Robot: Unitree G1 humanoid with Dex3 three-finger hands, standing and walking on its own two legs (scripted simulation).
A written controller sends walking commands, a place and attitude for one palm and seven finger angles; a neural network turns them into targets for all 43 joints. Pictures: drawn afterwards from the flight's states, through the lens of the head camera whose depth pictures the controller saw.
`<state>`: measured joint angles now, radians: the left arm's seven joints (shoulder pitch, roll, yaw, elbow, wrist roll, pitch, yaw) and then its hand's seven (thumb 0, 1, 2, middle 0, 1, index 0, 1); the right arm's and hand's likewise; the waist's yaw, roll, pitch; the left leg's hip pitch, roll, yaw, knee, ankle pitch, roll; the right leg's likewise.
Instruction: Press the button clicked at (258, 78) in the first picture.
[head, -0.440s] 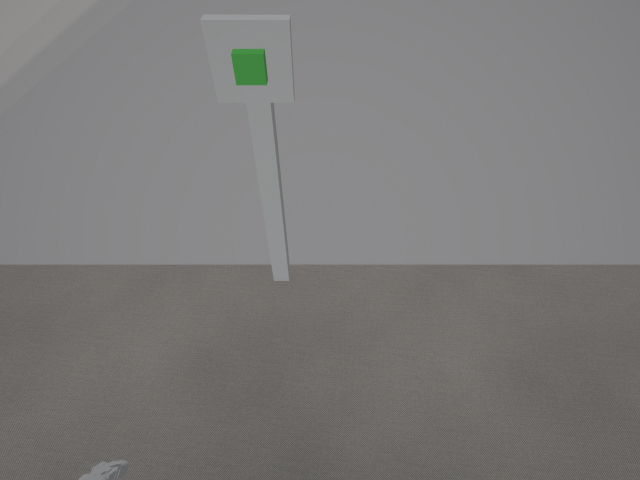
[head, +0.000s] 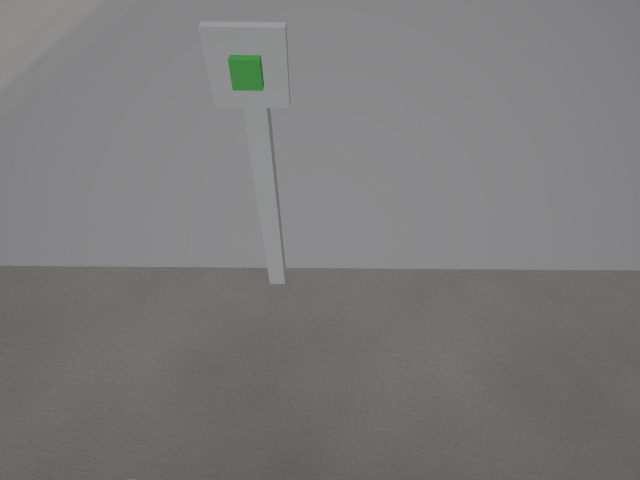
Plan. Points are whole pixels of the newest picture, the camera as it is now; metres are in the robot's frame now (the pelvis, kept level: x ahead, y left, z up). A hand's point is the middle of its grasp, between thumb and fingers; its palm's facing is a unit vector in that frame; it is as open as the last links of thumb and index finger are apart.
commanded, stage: stand and wait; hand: left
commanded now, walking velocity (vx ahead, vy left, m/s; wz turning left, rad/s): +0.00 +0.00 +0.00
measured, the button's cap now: (246, 72) +0.89 +0.22 +0.09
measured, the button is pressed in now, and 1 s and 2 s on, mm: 0 0 0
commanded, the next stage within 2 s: look at it before walking up in 0.52 s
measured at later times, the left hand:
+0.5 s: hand out of the picture +0.07 +0.24 -0.15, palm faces -0.03 -0.94 -0.34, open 7.4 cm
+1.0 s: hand out of the picture +0.06 +0.25 -0.15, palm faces -0.03 -0.94 -0.34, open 7.4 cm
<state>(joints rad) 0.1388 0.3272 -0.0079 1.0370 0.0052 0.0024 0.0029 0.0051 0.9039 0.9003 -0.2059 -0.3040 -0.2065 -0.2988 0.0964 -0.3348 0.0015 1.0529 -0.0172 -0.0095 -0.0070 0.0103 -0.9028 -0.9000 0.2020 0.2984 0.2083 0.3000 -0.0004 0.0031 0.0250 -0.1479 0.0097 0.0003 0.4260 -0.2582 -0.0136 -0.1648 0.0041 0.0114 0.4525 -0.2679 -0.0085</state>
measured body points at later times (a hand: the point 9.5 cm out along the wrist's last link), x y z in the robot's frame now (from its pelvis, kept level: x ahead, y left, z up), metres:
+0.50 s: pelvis -0.01 +0.00 +0.00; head -0.01 -0.01 +0.45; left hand +0.07 +0.29 -0.12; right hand +0.05 -0.30 -0.14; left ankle -0.02 +0.13 -0.74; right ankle -0.02 -0.11 -0.74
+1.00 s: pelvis -0.01 +0.00 +0.00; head +0.00 +0.00 +0.45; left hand +0.07 +0.29 -0.13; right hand +0.07 -0.30 -0.13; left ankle -0.02 +0.13 -0.74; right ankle -0.02 -0.11 -0.74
